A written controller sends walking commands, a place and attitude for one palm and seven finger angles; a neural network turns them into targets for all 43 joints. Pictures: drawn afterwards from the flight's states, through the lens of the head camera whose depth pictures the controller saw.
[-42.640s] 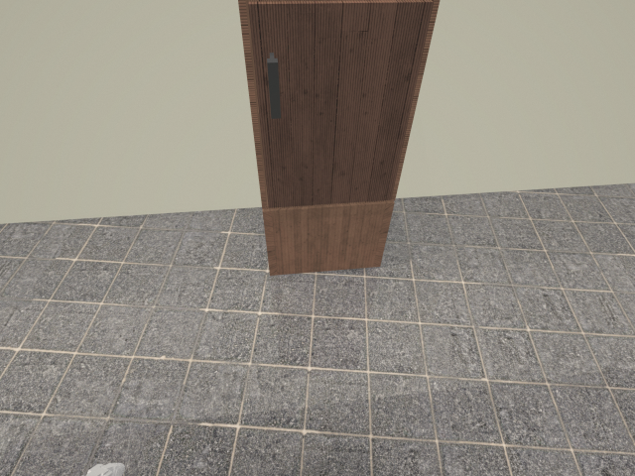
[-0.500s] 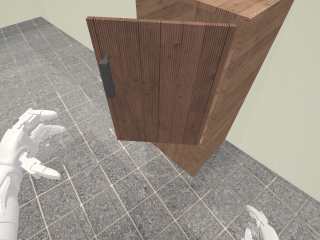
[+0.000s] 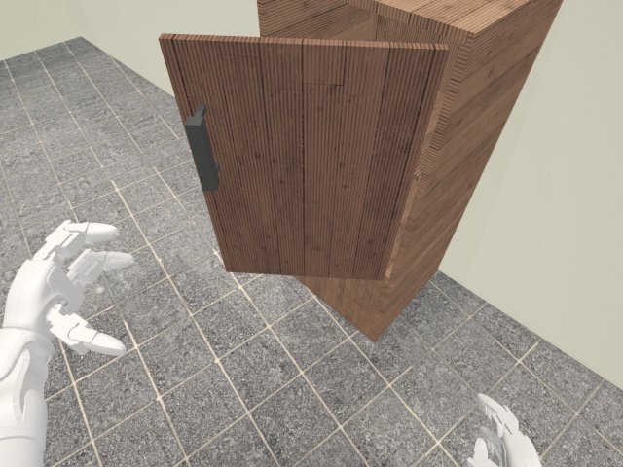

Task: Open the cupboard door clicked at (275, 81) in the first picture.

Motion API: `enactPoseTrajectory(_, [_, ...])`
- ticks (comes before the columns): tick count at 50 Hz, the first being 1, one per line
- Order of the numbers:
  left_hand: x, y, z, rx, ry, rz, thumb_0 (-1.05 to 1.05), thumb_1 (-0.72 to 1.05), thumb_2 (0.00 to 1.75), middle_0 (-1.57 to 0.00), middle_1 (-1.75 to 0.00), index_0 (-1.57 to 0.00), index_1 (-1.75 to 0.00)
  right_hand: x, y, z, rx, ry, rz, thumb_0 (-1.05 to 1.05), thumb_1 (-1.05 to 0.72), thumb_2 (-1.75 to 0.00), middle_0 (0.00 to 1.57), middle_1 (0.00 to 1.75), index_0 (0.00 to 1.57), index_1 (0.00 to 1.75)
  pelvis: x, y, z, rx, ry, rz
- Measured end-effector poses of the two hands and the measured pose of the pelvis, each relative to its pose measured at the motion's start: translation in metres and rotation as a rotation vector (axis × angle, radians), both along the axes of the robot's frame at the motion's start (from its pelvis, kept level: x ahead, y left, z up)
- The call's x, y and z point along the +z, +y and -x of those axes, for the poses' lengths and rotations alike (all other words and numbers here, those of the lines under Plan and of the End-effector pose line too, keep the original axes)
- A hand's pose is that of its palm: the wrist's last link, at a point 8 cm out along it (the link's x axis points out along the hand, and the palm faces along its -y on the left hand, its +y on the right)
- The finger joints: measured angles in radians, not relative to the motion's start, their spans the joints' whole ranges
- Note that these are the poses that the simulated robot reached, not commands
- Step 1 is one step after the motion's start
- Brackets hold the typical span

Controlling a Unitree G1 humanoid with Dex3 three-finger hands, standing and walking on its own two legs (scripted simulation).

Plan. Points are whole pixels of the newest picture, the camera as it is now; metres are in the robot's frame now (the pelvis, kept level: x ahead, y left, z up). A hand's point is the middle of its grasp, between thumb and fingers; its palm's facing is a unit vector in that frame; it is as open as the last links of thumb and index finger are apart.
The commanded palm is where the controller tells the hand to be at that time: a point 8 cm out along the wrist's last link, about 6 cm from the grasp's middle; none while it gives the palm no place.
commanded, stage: move the hooked fingers beside the handle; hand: left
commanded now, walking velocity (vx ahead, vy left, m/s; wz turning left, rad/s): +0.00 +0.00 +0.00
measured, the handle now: (206, 148) +0.59 +0.22 +0.07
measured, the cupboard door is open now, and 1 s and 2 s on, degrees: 40 40 40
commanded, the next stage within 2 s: none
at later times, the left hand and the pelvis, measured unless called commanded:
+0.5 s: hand (130, 238) +0.37 +0.27 +0.08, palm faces +0.01 -1.00 -0.01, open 14.0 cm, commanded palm +0.35 +0.32 +0.09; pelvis +0.00 +0.00 -0.01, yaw -1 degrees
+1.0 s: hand (150, 197) +0.45 +0.27 +0.08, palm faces -0.01 -1.00 +0.00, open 14.0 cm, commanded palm +0.44 +0.32 +0.08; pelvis +0.00 +0.01 -0.02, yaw -2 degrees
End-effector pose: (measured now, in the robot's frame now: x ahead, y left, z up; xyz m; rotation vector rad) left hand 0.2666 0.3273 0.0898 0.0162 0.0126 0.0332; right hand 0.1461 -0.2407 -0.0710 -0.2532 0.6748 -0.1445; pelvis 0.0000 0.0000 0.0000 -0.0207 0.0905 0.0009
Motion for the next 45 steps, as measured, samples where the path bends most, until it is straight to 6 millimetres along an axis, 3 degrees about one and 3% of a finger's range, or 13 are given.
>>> enactPoseTrajectory(5, [-0.003,-0.001,-0.005,0.003,0.008,-0.001,-0.01,-0.5,0.3,-0.3,-1.2,-0.3,-1.2,-0.002,-0.001,-0.001,0.008,0.006,0.008,0.01,-0.9,-0.9,0.2,0.3,0.2,0.3,-0.001,-0.001,0.001,0.005,0.003,0.0])
enactPoseTrajectory(11, [-0.003,0.001,-0.03,0.0,0.007,0.006,-0.01,-0.5,0.3,-0.3,-1.2,-0.3,-1.2,-0.006,-0.006,0.004,0.0,0.046,0.029,0.01,-0.9,-0.9,0.2,0.3,0.2,0.3,-0.003,-0.002,0.003,0.011,0.016,0.003])
enactPoseTrajectory(19, [-0.001,-0.004,-0.068,-0.032,0.01,0.013,-0.01,-0.5,0.3,-0.3,-1.2,-0.3,-1.2,-0.012,-0.015,0.027,-0.052,0.119,0.037,0.01,-0.9,-0.9,0.2,0.3,0.2,0.3,-0.004,0.0,0.0,-0.006,0.046,0.001])
enactPoseTrajectory(31, [-0.006,0.003,-0.101,-0.026,0.006,0.015,-0.01,-0.5,0.3,-0.3,-1.2,-0.3,-1.2,-0.023,-0.021,0.067,-0.12,0.279,0.052,0.01,-0.91,-0.9,0.2,0.3,0.2,0.3,-0.007,0.005,-0.005,-0.02,0.087,0.005])
enactPoseTrajectory(45, [-0.009,0.001,-0.146,-0.037,0.025,0.02,-0.01,-0.5,0.3,-0.3,-1.2,-0.3,-1.2,-0.031,-0.014,0.087,-0.146,0.374,0.06,0.01,-0.91,-0.9,0.2,0.3,0.2,0.3,-0.013,0.012,-0.002,-0.021,0.135,0.014])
